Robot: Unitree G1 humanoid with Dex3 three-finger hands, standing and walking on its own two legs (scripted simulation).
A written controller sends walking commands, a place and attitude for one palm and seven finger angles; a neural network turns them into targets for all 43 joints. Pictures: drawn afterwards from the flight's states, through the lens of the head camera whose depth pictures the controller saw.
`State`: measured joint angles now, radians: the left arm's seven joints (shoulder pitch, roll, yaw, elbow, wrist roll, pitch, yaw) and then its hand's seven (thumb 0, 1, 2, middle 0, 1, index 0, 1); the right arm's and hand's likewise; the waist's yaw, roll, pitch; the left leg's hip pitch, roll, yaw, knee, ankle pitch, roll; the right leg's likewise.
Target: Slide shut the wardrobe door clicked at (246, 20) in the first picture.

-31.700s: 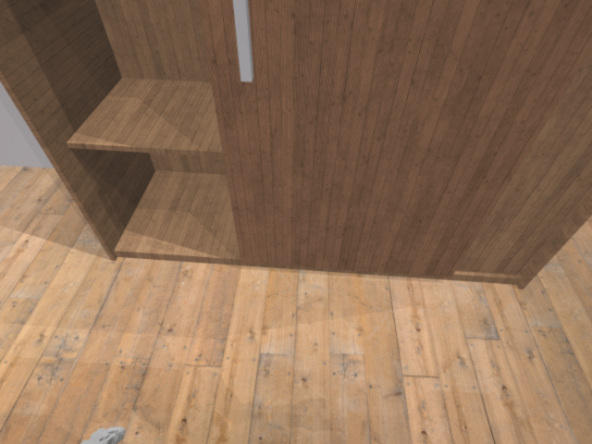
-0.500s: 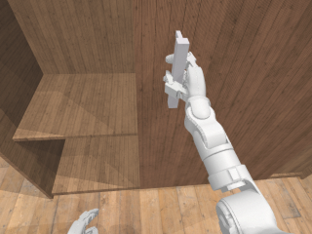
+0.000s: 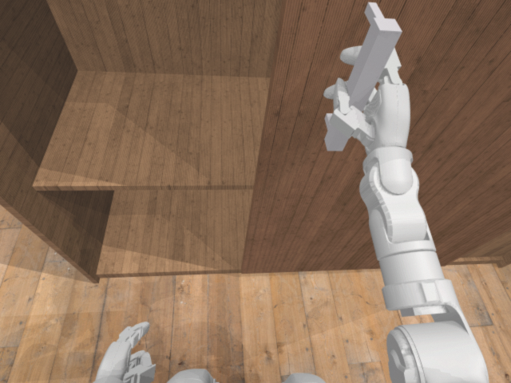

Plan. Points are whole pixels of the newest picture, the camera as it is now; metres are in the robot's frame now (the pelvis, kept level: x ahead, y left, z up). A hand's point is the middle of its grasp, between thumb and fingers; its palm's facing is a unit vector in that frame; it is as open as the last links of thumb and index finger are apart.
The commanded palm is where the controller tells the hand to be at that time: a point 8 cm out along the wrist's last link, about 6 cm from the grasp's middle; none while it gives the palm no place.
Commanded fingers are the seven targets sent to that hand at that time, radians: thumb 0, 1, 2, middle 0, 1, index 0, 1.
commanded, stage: step sideways, sliding the door along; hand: right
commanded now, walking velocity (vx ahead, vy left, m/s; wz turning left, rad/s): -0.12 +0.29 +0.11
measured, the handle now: (351, 85) +0.48 -0.10 +0.20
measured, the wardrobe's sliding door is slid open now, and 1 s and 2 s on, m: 0.53 0.43 0.25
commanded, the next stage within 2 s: none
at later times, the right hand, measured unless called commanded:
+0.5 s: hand (319, 107) +0.43 -0.05 +0.19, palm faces +0.25 +0.96 -0.10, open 6.5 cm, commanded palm +0.39 -0.02 +0.20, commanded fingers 0.00 -0.90 -0.90 0.45 1.40 0.45 1.40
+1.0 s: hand (259, 110) +0.42 +0.03 +0.19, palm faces +0.07 +1.00 -0.04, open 6.7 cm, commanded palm +0.39 +0.04 +0.20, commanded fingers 0.00 -0.90 -0.90 0.45 1.40 0.45 1.40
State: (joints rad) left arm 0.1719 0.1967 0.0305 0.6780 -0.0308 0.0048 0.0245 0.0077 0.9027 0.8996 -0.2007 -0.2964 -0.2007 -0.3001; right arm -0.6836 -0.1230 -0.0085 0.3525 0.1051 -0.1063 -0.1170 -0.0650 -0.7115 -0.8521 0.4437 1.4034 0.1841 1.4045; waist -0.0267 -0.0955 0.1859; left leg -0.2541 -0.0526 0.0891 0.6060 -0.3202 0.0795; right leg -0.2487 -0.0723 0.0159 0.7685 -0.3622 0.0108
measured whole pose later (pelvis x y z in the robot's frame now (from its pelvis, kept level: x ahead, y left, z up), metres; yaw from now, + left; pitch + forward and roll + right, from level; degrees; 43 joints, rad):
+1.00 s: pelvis +0.10 +0.13 +0.01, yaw -1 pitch +0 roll +1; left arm 0.05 0.19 0.03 0.55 -0.01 -0.12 -0.05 0.01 0.90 0.90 -0.20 -0.30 -0.20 -0.30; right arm -0.20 -0.08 0.13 -0.31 0.01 -0.12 -0.13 -0.05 -0.73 -0.78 0.45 1.40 0.16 1.26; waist -0.12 -0.06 0.22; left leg -0.37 0.00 0.02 0.82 -0.35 0.01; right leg -0.17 -0.17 -0.11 0.57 -0.38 0.07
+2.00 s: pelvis +0.04 +0.28 +0.00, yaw +3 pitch -1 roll +0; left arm 0.05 0.19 0.06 0.60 -0.02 -0.09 -0.03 0.01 0.90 0.90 -0.20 -0.30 -0.20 -0.30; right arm -0.34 -0.11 0.02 -0.18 0.06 -0.10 -0.14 -0.05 -0.70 -0.81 0.45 1.40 0.29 1.39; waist -0.04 0.00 0.22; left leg -0.34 -0.03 0.04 0.67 -0.29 0.03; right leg -0.24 -0.19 -0.07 0.56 -0.27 0.11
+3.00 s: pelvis +0.00 +0.43 +0.00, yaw +2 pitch +0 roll -2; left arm 0.11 0.18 0.06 0.62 -0.01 -0.01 -0.01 0.01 0.90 0.90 -0.20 -0.30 -0.20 -0.30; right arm -0.48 -0.14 0.01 0.11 0.08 -0.07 -0.12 -0.03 -0.74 -0.81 0.44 1.40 0.15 1.40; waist -0.05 -0.01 0.14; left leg -0.37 -0.09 0.01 0.79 -0.35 -0.01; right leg -0.18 -0.10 -0.03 0.51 -0.31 0.08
